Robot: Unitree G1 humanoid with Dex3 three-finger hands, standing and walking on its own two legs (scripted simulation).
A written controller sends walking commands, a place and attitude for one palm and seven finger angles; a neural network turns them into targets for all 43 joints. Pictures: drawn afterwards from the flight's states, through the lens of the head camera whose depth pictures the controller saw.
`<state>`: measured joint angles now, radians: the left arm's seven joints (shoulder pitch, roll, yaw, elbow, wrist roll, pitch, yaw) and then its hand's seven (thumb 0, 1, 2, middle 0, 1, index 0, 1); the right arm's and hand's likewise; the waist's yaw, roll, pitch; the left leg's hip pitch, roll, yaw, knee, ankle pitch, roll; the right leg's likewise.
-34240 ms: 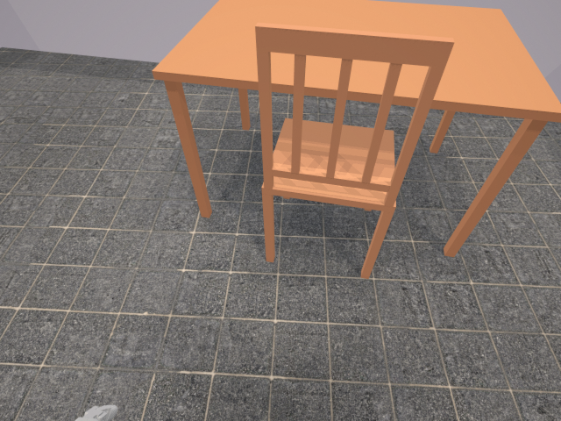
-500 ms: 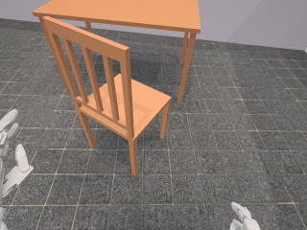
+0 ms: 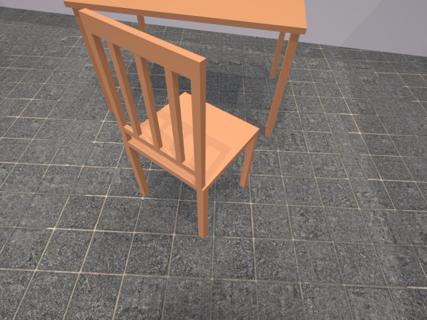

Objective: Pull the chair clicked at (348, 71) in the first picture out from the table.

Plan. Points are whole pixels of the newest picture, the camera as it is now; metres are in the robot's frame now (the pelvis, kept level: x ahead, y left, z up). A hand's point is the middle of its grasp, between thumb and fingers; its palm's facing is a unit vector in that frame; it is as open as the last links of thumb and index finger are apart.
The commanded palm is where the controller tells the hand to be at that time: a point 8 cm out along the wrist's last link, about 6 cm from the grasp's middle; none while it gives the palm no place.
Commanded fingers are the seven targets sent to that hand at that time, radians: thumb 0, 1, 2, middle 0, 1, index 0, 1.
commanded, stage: let the arm hang, fingers relaxed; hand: left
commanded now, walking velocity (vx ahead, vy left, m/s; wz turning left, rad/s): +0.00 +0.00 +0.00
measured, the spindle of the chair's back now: (150, 107) +0.70 +0.24 -0.06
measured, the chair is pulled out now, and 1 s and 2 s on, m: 0.54 0.54 0.54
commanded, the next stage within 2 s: look to check the result in 0.64 s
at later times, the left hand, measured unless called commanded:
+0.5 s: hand out of the picture -0.01 +0.15 -0.17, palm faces +0.02 -0.99 -0.15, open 7.4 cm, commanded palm none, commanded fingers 0.00 0.90 0.90 -0.20 -0.30 -0.20 -0.30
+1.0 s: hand out of the picture -0.01 +0.14 -0.17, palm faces +0.04 -0.99 -0.16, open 7.4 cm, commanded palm none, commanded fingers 0.00 0.90 0.90 -0.20 -0.30 -0.20 -0.30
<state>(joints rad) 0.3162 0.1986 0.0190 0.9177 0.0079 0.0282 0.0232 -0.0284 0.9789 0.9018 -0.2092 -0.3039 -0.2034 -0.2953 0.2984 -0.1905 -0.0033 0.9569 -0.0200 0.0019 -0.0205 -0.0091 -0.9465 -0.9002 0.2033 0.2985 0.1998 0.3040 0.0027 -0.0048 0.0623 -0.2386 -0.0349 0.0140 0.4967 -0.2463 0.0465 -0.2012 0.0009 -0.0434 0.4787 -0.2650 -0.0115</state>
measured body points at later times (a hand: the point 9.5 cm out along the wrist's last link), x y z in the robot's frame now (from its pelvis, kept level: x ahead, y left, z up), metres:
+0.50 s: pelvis +0.00 +0.00 +0.00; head +0.01 +0.00 +0.45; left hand -0.01 +0.20 -0.16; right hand -0.03 -0.20 -0.16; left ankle +0.01 +0.09 -0.74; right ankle -0.01 -0.11 -0.74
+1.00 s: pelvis +0.01 -0.01 +0.00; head +0.02 -0.02 +0.45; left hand -0.01 +0.19 -0.15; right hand -0.02 -0.21 -0.16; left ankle +0.01 +0.09 -0.74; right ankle -0.01 -0.11 -0.74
